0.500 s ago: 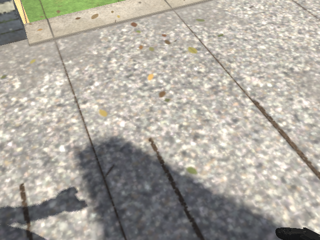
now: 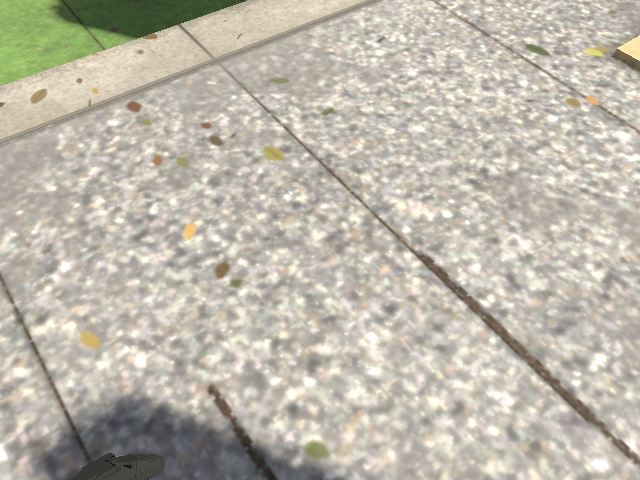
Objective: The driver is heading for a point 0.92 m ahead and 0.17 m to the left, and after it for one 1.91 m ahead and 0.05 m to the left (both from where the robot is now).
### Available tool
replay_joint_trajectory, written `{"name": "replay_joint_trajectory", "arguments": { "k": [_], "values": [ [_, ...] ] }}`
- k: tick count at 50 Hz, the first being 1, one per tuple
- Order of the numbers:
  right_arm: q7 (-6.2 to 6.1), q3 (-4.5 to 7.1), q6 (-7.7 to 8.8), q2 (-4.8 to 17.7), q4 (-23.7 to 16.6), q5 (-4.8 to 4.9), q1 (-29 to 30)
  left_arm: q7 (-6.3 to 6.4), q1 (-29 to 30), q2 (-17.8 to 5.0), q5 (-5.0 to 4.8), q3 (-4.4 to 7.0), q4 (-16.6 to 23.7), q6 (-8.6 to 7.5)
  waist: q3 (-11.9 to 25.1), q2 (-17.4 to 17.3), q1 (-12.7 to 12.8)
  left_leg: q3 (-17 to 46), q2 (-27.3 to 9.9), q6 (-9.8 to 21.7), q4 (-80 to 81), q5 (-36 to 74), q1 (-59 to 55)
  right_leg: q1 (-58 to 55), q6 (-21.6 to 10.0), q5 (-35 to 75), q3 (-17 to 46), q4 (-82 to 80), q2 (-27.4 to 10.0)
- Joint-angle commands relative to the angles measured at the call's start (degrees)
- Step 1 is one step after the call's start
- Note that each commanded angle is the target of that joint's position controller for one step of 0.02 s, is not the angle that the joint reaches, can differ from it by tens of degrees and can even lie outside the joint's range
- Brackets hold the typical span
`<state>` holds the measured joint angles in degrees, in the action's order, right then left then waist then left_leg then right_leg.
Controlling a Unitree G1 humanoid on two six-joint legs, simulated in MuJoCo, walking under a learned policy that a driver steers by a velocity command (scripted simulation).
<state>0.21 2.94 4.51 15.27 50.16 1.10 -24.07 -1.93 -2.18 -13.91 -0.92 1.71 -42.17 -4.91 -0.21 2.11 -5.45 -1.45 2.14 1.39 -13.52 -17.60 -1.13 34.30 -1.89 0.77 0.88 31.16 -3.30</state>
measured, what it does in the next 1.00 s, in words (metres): walks ahead, turning left: right foot, then left foot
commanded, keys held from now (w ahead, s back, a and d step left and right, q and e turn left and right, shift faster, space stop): w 0.04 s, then w+q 0.70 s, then w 0.10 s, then w+e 0.16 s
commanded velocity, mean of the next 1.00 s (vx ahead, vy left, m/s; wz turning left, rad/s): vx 0.50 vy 0.00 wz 0.34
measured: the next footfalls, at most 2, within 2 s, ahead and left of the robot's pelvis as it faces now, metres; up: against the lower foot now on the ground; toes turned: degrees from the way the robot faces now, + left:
right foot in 0.06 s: +0.21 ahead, -0.13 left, +0.00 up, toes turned -1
left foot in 0.62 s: +0.47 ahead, +0.15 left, +0.00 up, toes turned +19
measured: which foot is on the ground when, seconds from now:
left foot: down 0.00-0.08, up 0.10-0.60, down 0.62-1.00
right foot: up 0.00-0.04, down 0.06-0.64, up 0.66-1.00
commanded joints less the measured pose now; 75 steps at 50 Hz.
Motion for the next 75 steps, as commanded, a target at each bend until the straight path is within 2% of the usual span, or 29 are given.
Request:
{"name": "replay_joint_trajectory", "arguments": {
  "k": [1, 3, 4, 5, 6, 7, 8, 11, 20, 26, 29, 31, 32, 33, 34, 35, 36, 38, 46, 53, 56, 58, 59, 60, 61, 63, 65, 69, 75],
  "values": [
    [-0.65, 2.51, -0.37, 10.52, -1.96, 0.19, -0.01, -0.7, 3.4, -5.97, -0.08, 1.69, 5.12, -1.53, -1.55, -7.99, 3.4, 8.22, -16.89, 7.82, -2.25, 30.58, -2.08, -2.51, -2.2, -4.77, -1.25, -2.86, 1.62],
    [-0.83, 1.92, -0.79, 9.48, -2.52, -0.01, 1.07, -0.01, -10.18, -10.16, 0.43, 3.93, 1.32, -1.6, 7.25, -6.94, 10.24, 4.89, -12.4, 5.24, -18.33, 41.89, 3.18, -24.09, -5.31, -2.93, -2.08, -4.28, 2.63],
    [-0.89, 0.59, -0.53, 6.56, -4.42, -1.39, 1.19, 0.77, -21.47, -14.95, 1.29, 5.18, -0.39, -1.44, 16.6, 0.38, 14.09, 2.4, -8.32, 3.06, -37.19, 23.98, 16.41, -42.7, -9.4, -0.2, 11.3, -2.24, -9.71],
    [-0.45, -1.21, 0.6, -0.13, -4.4, -0.44, -7.13, 0.44, -22.88, -17.22, 1.27, 5.53, -1.34, -0.96, 23.25, 15.23, 9.76, 3.98, 0.61, 0.3, -54.92, -15.23, 38.42, -59.25, -17.2, -11.11, 35.92, -7.85, -21.19],
    [-0.36, 0.42, 1.33, 6.78, -3.64, 0.96, -3.03, 0.55, -22.85, -11.57, 0.67, 4.23, -0.97, -0.8, 19.3, 8.15, 12.6, 10.26, -2.09, 0.75, -60.83, -15.56, 44.21, -55.16, -14.76, -18.53, 36.5, -11.44, -19.69],
    [-0.29, 1.26, 1.57, 9.05, -5.47, 1.76, 2.44, 0.78, -19.19, -9.64, 0.42, 3.51, -0.81, -0.86, 11.04, 5.62, 11.9, 9.17, -4.47, 1.15, -60.85, -9.89, 46.62, -47.19, -12.18, -16.93, 27.46, -12.97, -17.98],
    [-0.58, 1.25, 1.36, 8.37, -5.94, 1.28, 4.86, 0.7, -14.81, -8.38, 0.7, 3.0, -0.45, -1.0, 7.03, 1.74, 9.72, 7.89, -7.02, 0.8, -58.29, -4.76, 44.02, -38.91, -10.83, -12.53, 21.36, -15.02, -15.66],
    [-0.69, 1.61, -0.83, 5.62, -5.29, 0.75, 2.96, 0.37, -9.52, -5.51, 1.64, 2.6, -1.09, -2.04, 2.44, 3.97, 5.22, 8.0, -10.19, 0.03, -53.96, 2.01, 36.72, -26.25, -9.73, -6.61, 10.28, -21.18, -11.48],
    [0.57, 1.2, -1.55, 2.74, -9.49, 0.11, 13.61, 2.18, -11.72, -8.89, 1.67, 3.64, -4.92, -1.96, -2.65, 0.2, 7.06, 5.5, -9.26, -0.97, -34.22, 21.93, 41.59, -28.07, -7.69, 5.06, -6.89, -24.08, -9.59],
    [2.94, 0.48, -1.53, 1.91, -15.51, 0.2, 23.25, 2.67, -16.94, -11.32, 0.41, 4.42, -7.13, 0.57, -5.49, -0.31, 10.39, -0.16, -7.76, 1.66, -24.68, 15.75, 45.21, -39.92, -6.71, 11.86, -10.23, -19.42, -13.61],
    [3.5, 1.82, -1.93, 4.46, -16.53, 0.22, 19.36, 3.26, -15.02, -13.71, -0.07, 5.04, -6.4, 1.72, -1.02, 3.19, 6.4, -5.05, -2.6, 4.79, -23.95, 7.22, 35.05, -41.74, -4.75, 37.33, -12.85, -8.95, -13.58],
    [2.65, 4.83, -2.17, 9.68, -13.24, 0.35, 4.34, 3.69, -13.28, -14.1, -0.42, 4.98, -5.77, 2.27, 7.07, 2.2, -2.27, -5.38, 1.96, 8.59, -18.29, 10.05, 13.13, -34.83, -2.06, 39.97, -14.79, 12.04, -10.53],
    [1.18, 6.58, -2.83, 15.25, -11.86, 0.27, -2.63, 3.54, -14.77, -10.57, 1.18, 3.72, -4.39, 1.51, 12.3, -6.87, -3.83, 10.1, -7.87, 12.3, -17.6, 13.01, -4.43, -18.87, 0.51, 13.76, -14.7, 30.58, -7.16],
    [1.17, 6.59, -2.16, 18.98, -13.82, 0.07, 1.5, 2.64, -18.08, -4.25, 1.52, 1.69, -1.2, -0.63, 18.11, -18.04, 2.98, 45.12, -21.06, 24.12, -8.25, 5.78, -19.95, 4.44, 3.49, -33.32, -5.44, 50.15, 6.41],
    [1.64, 5.15, -1.58, 14.01, -14.26, -0.34, -0.42, 1.54, -12.06, -9.78, -0.34, 2.73, -0.32, -2.94, 21.11, -10.15, -1.62, 47.04, -21.63, 22.78, -3.79, 3.59, -21.03, 10.3, 2.14, -32.2, 5.55, 52.66, 3.74],
    [1.67, 4.37, -1.03, 11.19, -13.87, -0.6, 1.19, 1.12, -8.37, -10.2, -1.87, 2.81, 1.25, -3.76, 13.41, -8.05, -0.95, 37.8, -19.63, 20.12, -4.15, 6.44, -15.07, 12.86, 0.85, -27.96, 4.88, 49.98, 1.37],
    [1.77, 3.87, -0.7, 9.64, -14.12, -0.28, 4.84, 1.45, -8.04, -9.2, -0.95, 2.56, 1.04, -3.95, 7.57, -2.06, 2.19, 30.35, -16.67, 17.8, -4.0, 12.41, -5.55, 10.69, 0.59, -23.79, 4.44, 43.91, -1.22],
    [1.35, 2.78, -0.58, 6.64, -15.89, -1.03, 10.45, 1.74, -9.95, -10.04, 0.69, 3.34, -0.1, -2.59, 4.44, -2.74, 5.99, 22.81, -13.41, 15.81, -2.07, 20.8, 5.86, 3.35, 1.34, -19.97, 4.14, 36.88, -4.09],
    [-0.21, 2.7, 0.17, 8.38, -12.65, -0.91, 6.97, 1.44, -2.95, -5.81, 0.85, 1.83, 1.17, -0.51, 0.85, -5.93, 3.32, 9.0, -9.22, 11.79, 2.24, 25.41, 11.26, 1.53, 4.42, 3.17, 0.45, 11.8, -3.36],
    [-0.14, 3.05, 0.03, 9.65, -8.38, -0.96, 3.27, -0.84, 4.54, -6.34, -0.41, 1.48, 4.61, -1.08, -3.47, -5.81, 0.1, 7.65, -15.31, 10.14, 1.01, 23.13, -1.68, 7.31, -0.01, 2.23, 0.23, 1.59, -1.17],
    [-0.88, 3.46, -0.84, 10.74, -8.21, -0.79, 5.03, -1.82, 1.65, -7.21, -0.26, 1.9, 5.01, -1.14, -1.36, -6.94, 2.49, 4.83, -16.12, 8.02, -4.72, 39.53, -5.27, 2.99, -2.67, -5.49, -1.6, 0.44, 1.57],
    [-1.49, 3.44, -1.64, 11.3, -8.93, -0.8, 7.14, -1.45, -8.9, -10.33, 0.18, 3.78, 2.62, -0.78, 5.87, -6.83, 8.35, 0.83, -13.08, 5.56, -18.8, 57.33, -3.38, -13.03, -5.19, -5.62, -5.49, -1.14, 6.42],
    [-2.02, 2.83, -1.58, 10.26, -9.84, -1.23, 7.08, -0.88, -17.38, -13.52, 0.3, 5.08, 1.15, -0.52, 11.18, -4.09, 12.06, -1.06, -11.03, 3.28, -32.6, 49.55, 6.35, -28.3, -7.97, -1.92, 1.27, -0.6, 2.59],
    [-1.46, 1.03, -0.25, 4.98, -12.22, -2.19, 1.18, -0.44, -22.61, -19.45, 0.54, 6.49, 1.17, -0.49, 18.65, 9.31, 9.76, -1.64, -1.01, -1.48, -56.24, 15.81, 30.11, -50.25, -18.66, -6.59, 29.45, -2.77, -11.93],
    [-0.61, 0.47, 1.39, 5.33, -11.67, -1.87, 2.39, -0.6, -24.17, -15.66, -0.49, 5.45, 0.5, -0.37, 23.14, 11.09, 11.09, 6.8, 2.85, -1.81, -64.03, -13.93, 41.5, -57.53, -21.49, -14.64, 46.07, -11.76, -15.49],
    [0.56, 0.88, 3.38, 8.59, -14.13, 0.49, 10.88, 0.03, -18.25, -11.74, -0.18, 4.27, 2.16, 0.27, 9.44, 1.76, 11.06, 8.04, -3.68, -0.16, -62.75, -6.47, 47.38, -44.35, -16.26, -18.7, 32.3, -13.81, -12.0],
    [-0.01, 1.57, 3.11, 8.87, -14.67, -1.69, 12.52, 0.32, -12.95, -9.4, 0.6, 3.25, 3.83, 0.62, 2.86, -1.81, 6.92, 6.99, -7.06, -0.8, -53.05, -1.65, 41.23, -29.32, -14.41, -8.57, 24.27, -16.52, -8.12],
    [-0.78, 1.21, 1.18, 6.63, -14.97, -2.29, 10.95, 1.31, -11.99, -10.96, 0.5, 3.73, 4.42, 0.53, 1.75, 1.11, 4.53, 4.83, -7.19, -4.05, -44.0, 3.01, 36.92, -19.95, -15.07, 3.08, 17.49, -18.76, -4.79],
    [-0.27, 0.15, 1.83, 4.04, -17.32, -1.45, 22.97, 2.55, -17.41, -11.92, -0.61, 4.11, 2.04, 1.52, 0.94, 2.42, 9.58, 3.96, -3.07, -5.46, -21.34, 22.17, 31.29, -19.0, -10.81, -1.06, 14.3, -16.43, -1.31]
  ]
}}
